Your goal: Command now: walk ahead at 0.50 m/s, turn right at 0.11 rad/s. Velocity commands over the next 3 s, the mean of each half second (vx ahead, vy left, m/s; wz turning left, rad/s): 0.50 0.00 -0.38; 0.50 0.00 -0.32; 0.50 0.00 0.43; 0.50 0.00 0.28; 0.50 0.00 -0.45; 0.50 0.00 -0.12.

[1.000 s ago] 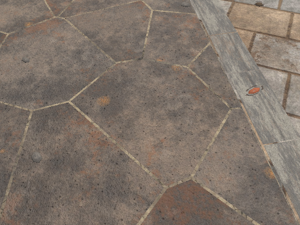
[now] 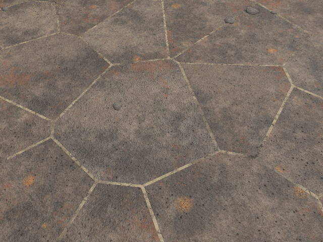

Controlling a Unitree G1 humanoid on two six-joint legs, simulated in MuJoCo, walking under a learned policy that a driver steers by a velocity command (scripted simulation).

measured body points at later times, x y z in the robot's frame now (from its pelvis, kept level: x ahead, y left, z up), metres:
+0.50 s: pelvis +0.25 +0.03 +0.00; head +0.27 +0.03 +0.45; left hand +0.48 +0.25 -0.10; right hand +0.22 -0.26 -0.12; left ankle +0.22 +0.15 -0.75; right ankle +0.33 -0.15 -0.68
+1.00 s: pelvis +0.49 -0.12 +0.00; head +0.50 -0.14 +0.45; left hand +0.67 +0.09 -0.11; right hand +0.51 -0.43 -0.11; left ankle +0.70 -0.01 -0.67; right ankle +0.43 -0.17 -0.75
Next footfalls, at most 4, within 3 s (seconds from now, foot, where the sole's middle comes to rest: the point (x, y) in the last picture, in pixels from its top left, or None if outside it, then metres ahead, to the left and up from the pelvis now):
0.20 left None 0.26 0.14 -0.78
0.70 right None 0.47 -0.19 -0.78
1.26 left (208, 167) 0.84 -0.11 -0.78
1.72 right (254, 130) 1.08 -0.36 -0.78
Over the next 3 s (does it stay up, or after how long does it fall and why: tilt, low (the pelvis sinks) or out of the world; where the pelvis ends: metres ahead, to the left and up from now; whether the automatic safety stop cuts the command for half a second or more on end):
stays up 1.54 -0.39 0.00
